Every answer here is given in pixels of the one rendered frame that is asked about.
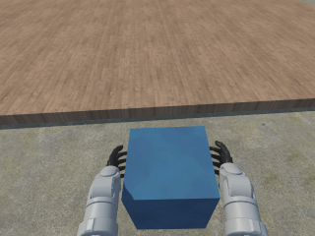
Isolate left robot hand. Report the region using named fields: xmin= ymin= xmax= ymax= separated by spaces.
xmin=106 ymin=145 xmax=127 ymax=178

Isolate robot left forearm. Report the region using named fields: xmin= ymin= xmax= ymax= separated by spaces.
xmin=77 ymin=165 xmax=121 ymax=236

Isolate right robot hand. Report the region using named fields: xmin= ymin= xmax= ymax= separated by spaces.
xmin=209 ymin=141 xmax=233 ymax=175

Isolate robot right forearm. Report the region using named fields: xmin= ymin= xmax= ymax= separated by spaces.
xmin=219 ymin=162 xmax=269 ymax=236

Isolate carton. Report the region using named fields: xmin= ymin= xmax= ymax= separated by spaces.
xmin=121 ymin=126 xmax=221 ymax=230

